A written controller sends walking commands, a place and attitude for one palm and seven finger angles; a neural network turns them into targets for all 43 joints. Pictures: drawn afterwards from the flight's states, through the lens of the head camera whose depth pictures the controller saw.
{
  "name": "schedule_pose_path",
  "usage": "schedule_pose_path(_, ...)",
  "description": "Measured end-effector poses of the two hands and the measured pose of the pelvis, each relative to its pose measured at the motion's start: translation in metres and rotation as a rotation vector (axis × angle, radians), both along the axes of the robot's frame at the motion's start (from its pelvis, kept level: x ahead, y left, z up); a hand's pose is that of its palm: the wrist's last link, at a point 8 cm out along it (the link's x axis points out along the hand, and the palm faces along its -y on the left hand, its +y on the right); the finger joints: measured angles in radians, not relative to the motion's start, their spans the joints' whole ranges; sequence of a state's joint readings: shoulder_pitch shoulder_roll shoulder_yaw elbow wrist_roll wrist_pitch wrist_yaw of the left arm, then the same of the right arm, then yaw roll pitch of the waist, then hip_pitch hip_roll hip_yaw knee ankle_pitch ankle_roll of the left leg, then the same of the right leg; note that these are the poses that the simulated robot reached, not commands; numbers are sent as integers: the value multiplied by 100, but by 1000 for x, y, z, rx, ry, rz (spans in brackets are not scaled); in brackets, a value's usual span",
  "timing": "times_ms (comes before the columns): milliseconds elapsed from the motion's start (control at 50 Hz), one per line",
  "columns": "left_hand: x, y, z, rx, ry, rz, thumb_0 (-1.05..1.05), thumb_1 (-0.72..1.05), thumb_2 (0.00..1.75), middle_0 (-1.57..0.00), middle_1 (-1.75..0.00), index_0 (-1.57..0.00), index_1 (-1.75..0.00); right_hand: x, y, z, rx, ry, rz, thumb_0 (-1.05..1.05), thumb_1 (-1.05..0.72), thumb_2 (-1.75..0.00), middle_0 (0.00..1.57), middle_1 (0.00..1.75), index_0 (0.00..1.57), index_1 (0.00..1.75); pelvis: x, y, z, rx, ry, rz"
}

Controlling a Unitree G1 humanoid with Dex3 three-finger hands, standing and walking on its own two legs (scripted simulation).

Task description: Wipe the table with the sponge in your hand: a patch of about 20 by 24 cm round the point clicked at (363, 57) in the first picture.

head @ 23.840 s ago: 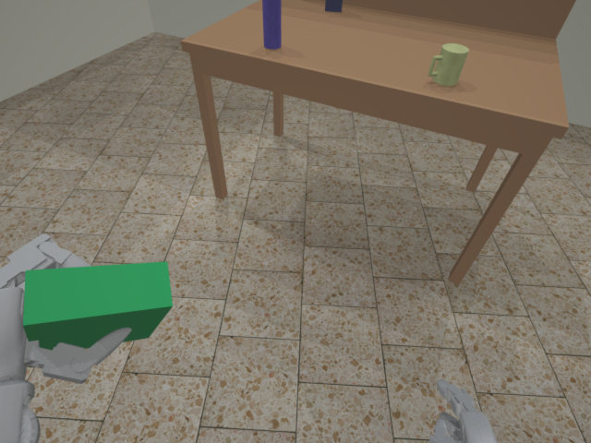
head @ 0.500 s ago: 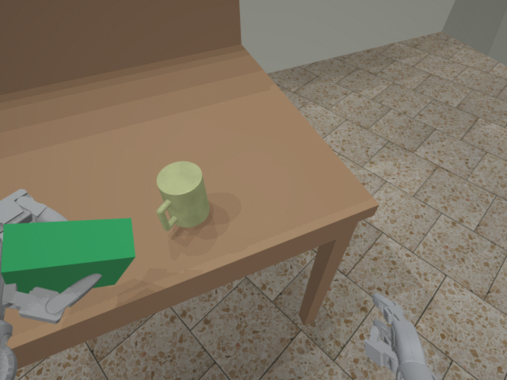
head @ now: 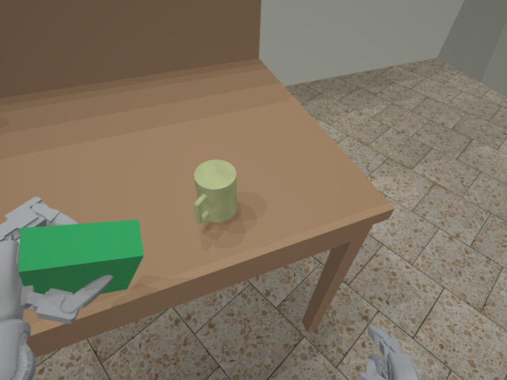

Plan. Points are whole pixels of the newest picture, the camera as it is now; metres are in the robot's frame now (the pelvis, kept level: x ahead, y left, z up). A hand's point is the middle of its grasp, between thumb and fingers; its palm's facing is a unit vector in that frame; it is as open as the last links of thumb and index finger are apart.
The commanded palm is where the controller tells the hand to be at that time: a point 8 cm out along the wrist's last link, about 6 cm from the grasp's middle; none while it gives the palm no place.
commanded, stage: come to a stop and stand still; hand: left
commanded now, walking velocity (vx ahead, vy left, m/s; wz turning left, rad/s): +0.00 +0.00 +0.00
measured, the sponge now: (100, 262) +0.23 +0.22 +0.13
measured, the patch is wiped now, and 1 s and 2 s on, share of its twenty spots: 0.00 0.00 0.00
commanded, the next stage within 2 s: look again from close up in 0.18 s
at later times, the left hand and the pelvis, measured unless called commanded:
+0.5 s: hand (73, 223) +0.26 +0.25 +0.16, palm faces +0.35 -0.86 -0.36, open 9.1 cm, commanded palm +0.20 +0.29 +0.17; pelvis +0.03 +0.02 +0.00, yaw -2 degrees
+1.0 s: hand (60, 235) +0.25 +0.26 +0.15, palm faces +0.27 -0.84 -0.47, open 9.1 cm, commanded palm +0.19 +0.31 +0.17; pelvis +0.02 +0.03 -0.01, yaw -1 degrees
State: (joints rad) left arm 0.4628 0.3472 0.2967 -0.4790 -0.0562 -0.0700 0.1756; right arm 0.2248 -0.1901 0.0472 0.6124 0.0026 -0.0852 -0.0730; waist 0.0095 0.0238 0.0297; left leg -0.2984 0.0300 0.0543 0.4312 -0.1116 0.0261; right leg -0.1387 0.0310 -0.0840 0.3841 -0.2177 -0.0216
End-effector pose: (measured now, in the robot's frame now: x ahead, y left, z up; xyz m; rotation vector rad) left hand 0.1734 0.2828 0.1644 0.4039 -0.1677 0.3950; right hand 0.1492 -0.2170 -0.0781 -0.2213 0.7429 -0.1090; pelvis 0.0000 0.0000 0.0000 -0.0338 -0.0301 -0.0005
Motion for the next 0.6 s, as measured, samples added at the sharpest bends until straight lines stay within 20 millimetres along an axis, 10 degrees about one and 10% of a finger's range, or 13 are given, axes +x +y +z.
schedule_pose_path(280, 6, 6, 7, 33, -10, 5, 0, -42, 103, -84, -135, -84, -136, 20, 5, 2, 3, -12, 14, 2, -90, -90, 20, 30, 20, 30, 12, 5, 1, 1, 19, -2)
schedule_pose_path(400, 41, 47, 23, 142, -122, 39, 0, -42, 103, -85, -135, -84, -136, 34, 2, 6, -13, -15, 63, 2, -90, -90, 20, 30, 20, 30, 13, 2, -2, 2, 33, -18)
schedule_pose_path(600, 57, 1, -5, 59, -26, -211, 0, -41, 103, -84, -136, -84, -137, 52, 5, 19, -23, -80, -15, 2, -90, -90, 20, 30, 20, 30, 40, 21, -2, 14, 48, -34)
